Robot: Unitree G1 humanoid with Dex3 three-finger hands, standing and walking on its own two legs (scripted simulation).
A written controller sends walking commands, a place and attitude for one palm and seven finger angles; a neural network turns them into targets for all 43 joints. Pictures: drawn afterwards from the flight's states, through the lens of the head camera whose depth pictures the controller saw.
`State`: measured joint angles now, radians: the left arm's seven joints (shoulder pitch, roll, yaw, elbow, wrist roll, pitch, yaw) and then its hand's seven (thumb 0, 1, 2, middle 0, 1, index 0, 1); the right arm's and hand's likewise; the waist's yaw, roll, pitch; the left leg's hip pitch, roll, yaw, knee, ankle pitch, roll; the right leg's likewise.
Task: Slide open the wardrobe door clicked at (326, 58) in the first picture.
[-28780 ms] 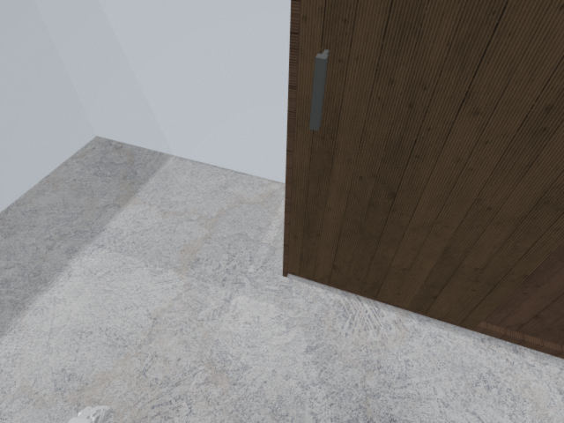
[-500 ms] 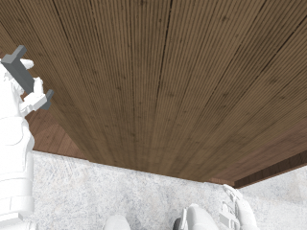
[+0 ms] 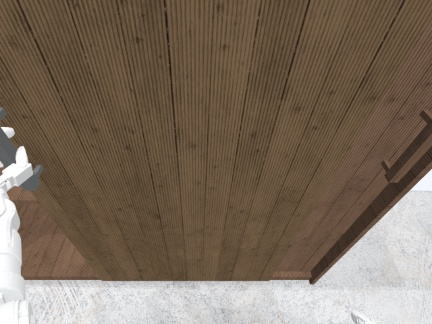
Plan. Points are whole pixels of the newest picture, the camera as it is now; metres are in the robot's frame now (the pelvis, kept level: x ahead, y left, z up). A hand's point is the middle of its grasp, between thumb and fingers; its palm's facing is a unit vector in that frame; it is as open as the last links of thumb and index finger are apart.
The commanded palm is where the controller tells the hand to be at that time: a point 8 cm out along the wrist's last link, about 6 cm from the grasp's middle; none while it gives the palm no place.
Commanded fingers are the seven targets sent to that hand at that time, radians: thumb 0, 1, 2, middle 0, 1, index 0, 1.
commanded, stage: stop walking and hold the door there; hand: left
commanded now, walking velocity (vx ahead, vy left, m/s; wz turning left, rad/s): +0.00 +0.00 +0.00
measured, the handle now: (16, 151) +0.39 +0.40 +0.10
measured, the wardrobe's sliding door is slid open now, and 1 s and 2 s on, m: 0.50 0.50 0.50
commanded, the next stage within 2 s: loosen the grip on the handle in 1.76 s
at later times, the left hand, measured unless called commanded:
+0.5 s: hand (20, 164) +0.35 +0.36 +0.11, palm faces +0.56 -0.79 -0.24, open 6.2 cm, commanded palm +0.30 +0.39 +0.09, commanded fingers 0.00 0.90 0.90 -0.45 -1.40 -0.45 -1.40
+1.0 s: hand (25, 171) +0.35 +0.37 +0.09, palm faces +0.41 -0.87 -0.27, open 5.4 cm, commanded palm +0.31 +0.40 +0.09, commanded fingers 0.00 0.90 0.90 -0.45 -1.40 -0.45 -1.40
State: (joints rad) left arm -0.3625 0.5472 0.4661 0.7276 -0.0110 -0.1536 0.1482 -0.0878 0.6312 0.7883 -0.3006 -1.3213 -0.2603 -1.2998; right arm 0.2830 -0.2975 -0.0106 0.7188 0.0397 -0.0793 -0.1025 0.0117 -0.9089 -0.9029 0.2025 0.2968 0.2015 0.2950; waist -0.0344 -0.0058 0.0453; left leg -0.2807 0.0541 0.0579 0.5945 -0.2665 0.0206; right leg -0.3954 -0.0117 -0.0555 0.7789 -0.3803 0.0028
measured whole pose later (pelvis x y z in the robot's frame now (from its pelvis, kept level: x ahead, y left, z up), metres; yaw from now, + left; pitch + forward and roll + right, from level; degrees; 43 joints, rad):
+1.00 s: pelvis -0.04 +0.08 -0.01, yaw -1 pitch -1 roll +1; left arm -0.54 0.48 0.34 0.92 -0.01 -0.22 0.07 -0.14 0.65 0.83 -0.41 -1.38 -0.42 -1.40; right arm 0.22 -0.33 -0.03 0.74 0.04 -0.03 -0.11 0.01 -0.91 -0.90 0.20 0.30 0.20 0.30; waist -0.01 0.00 0.07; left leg -0.32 -0.02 0.10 0.59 -0.25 0.05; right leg -0.35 -0.15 -0.01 0.77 -0.42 0.06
